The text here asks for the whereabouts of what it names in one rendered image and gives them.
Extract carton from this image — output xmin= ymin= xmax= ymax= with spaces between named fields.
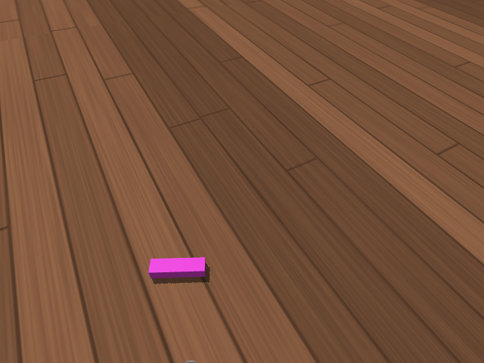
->
xmin=148 ymin=257 xmax=206 ymax=278

